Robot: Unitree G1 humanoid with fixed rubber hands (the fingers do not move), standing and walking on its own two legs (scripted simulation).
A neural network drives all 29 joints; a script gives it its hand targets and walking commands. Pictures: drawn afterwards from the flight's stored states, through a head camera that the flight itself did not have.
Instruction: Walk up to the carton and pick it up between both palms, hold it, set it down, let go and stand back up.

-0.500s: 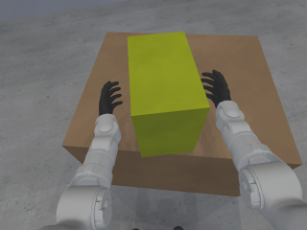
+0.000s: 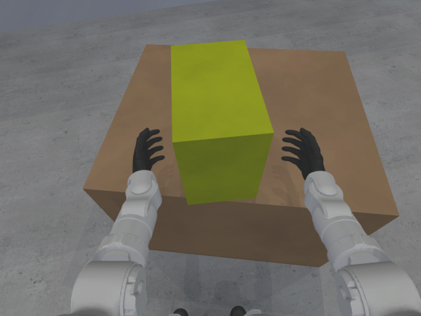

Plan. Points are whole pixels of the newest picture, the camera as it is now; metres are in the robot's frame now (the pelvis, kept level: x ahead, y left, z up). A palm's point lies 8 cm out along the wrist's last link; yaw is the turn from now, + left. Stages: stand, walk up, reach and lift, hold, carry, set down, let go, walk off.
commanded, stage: set down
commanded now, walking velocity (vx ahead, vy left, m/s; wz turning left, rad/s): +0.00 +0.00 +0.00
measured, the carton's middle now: (215, 125) +0.55 +0.02 -0.01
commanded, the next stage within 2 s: none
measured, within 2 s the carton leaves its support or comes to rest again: neither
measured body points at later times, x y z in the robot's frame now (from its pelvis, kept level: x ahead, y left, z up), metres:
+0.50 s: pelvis +0.00 +0.00 +0.00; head +0.05 +0.01 +0.45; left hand +0.34 +0.18 +0.00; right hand +0.35 -0.19 +0.01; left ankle +0.06 +0.17 -0.72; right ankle +0.07 -0.06 -0.72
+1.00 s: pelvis +0.03 +0.02 +0.01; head +0.06 +0.04 +0.46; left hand +0.28 +0.20 -0.03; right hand +0.28 -0.19 -0.02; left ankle +0.06 +0.18 -0.72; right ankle +0.07 -0.06 -0.72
